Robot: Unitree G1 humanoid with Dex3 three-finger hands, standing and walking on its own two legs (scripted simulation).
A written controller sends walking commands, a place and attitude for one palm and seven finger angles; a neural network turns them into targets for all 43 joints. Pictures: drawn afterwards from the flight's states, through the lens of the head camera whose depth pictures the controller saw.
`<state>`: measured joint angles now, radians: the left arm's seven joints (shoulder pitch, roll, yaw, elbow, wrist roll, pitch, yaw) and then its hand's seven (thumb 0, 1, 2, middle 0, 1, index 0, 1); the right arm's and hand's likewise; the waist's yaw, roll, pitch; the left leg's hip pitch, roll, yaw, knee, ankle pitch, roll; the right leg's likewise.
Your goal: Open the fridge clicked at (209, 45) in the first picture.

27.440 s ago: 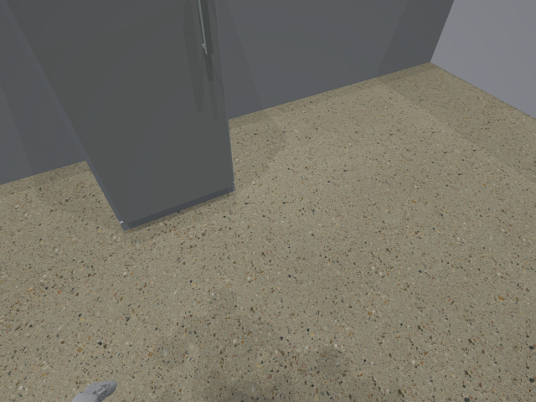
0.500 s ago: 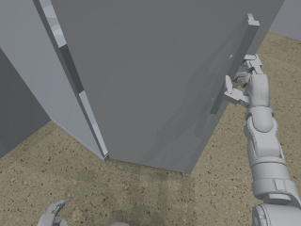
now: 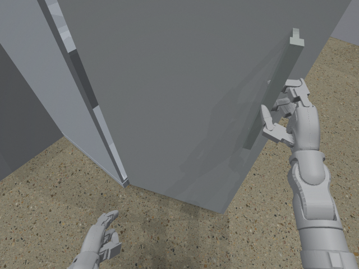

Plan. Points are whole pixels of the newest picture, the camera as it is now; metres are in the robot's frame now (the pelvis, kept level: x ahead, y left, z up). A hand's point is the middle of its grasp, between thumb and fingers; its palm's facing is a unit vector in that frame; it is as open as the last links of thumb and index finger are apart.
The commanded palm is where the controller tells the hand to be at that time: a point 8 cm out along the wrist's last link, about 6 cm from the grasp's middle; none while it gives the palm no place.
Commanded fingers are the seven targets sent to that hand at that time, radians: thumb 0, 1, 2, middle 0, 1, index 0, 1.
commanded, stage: stop walking and hold the door back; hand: right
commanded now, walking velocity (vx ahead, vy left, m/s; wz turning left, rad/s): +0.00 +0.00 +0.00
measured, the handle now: (266, 100) +0.43 -0.13 +0.15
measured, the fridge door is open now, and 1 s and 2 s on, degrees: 69 70 70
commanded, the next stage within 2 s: loosen the grip on the handle in 0.04 s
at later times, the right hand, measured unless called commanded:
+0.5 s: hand (269, 128) +0.37 -0.13 +0.14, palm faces +0.04 +0.98 -0.20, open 12.7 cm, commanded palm +0.35 -0.18 +0.15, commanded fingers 0.00 0.55 -0.20 0.33 1.25 0.33 1.25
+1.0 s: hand (278, 132) +0.36 -0.15 +0.14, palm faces +0.04 +0.97 -0.22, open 14.7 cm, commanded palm +0.33 -0.21 +0.15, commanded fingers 0.00 0.55 -0.20 0.25 1.15 0.25 1.15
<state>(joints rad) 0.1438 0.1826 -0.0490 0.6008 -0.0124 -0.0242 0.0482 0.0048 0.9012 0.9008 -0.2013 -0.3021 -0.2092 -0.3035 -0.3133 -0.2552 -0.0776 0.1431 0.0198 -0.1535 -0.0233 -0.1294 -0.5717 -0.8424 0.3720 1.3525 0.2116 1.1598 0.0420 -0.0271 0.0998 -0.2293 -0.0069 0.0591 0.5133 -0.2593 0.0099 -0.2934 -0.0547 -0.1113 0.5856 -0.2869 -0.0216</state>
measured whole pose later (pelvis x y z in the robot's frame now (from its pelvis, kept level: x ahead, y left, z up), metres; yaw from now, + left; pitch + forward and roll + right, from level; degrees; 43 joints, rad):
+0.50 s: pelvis -0.03 +0.01 -0.01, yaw +0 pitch +2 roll -1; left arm 0.33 0.25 0.01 0.65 -0.02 -0.09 -0.02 0.01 0.90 0.90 -0.20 -0.30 -0.21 -0.30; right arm -0.48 -0.26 -0.11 0.52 -0.02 -0.31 -0.01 -0.01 0.22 -0.38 0.39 1.35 0.24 1.23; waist 0.05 0.03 -0.03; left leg -0.39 0.01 0.03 0.65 -0.30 0.02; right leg -0.41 -0.02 -0.10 0.61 -0.25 -0.03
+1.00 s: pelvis +0.00 +0.03 -0.01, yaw +0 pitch +4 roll -1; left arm 0.26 0.27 0.00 0.63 -0.03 -0.11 0.02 0.01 0.90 0.90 -0.20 -0.30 -0.21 -0.30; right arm -0.35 -0.32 -0.19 0.43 0.08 -0.32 0.15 -0.01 0.55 -0.20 0.30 1.16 0.25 1.14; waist 0.01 0.00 -0.04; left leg -0.38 -0.02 0.05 0.63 -0.33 0.05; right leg -0.40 -0.04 -0.07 0.61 -0.28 0.01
